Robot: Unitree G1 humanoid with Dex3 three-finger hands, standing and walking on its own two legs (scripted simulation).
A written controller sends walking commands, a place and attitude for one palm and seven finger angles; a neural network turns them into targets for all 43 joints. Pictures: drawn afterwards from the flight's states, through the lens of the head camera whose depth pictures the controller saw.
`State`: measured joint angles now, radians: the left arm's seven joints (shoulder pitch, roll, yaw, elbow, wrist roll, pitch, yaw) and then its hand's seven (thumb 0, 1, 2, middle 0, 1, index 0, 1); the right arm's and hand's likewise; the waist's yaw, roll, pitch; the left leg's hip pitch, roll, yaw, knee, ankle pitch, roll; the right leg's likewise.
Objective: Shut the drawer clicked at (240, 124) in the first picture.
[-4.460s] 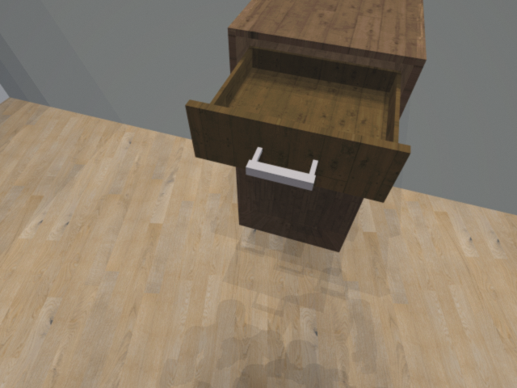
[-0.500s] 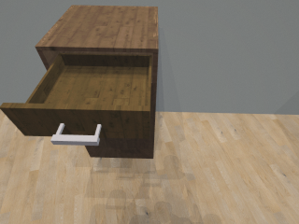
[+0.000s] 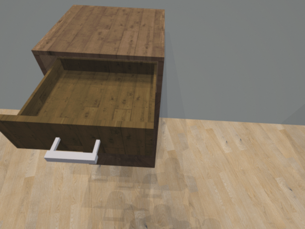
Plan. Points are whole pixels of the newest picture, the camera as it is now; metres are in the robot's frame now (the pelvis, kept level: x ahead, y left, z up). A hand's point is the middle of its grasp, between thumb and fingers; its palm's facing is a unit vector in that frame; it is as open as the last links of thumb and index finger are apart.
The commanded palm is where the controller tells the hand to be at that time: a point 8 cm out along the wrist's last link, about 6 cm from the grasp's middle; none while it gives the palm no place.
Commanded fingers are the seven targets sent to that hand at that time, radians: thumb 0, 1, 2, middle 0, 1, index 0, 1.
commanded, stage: come to a stop and stand still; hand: left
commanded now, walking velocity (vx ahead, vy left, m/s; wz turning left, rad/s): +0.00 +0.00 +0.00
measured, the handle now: (74, 149) +0.30 +0.24 +0.03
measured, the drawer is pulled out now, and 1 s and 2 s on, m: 0.30 0.30 0.29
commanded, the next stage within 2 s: look again from close up in 0.34 s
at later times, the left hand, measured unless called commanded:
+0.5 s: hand out of the picture +0.00 +0.18 -0.17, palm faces +0.02 -0.98 -0.21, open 7.3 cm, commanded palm none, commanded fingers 0.00 0.90 0.90 -0.20 -0.30 -0.20 -0.30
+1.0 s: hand out of the picture -0.02 +0.16 -0.17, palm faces +0.05 -0.98 -0.19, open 7.3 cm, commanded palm none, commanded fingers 0.00 0.90 0.90 -0.20 -0.30 -0.20 -0.30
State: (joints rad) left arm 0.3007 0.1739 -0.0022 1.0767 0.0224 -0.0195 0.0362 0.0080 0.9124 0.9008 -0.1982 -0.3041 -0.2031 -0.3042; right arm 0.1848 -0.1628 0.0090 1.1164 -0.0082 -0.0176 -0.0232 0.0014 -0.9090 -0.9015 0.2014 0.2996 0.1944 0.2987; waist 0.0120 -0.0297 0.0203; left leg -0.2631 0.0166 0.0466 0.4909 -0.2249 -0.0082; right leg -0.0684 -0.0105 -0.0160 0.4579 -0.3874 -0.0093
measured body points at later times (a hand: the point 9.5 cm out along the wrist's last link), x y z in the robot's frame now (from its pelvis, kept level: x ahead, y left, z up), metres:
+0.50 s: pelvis +0.01 +0.00 +0.00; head +0.02 +0.00 +0.45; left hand +0.00 +0.23 -0.15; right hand +0.03 -0.23 -0.16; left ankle +0.02 +0.13 -0.74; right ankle -0.09 -0.11 -0.74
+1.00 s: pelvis +0.00 -0.01 +0.00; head +0.01 -0.01 +0.45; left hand -0.03 +0.21 -0.16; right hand +0.02 -0.23 -0.16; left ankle +0.02 +0.13 -0.74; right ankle -0.09 -0.11 -0.74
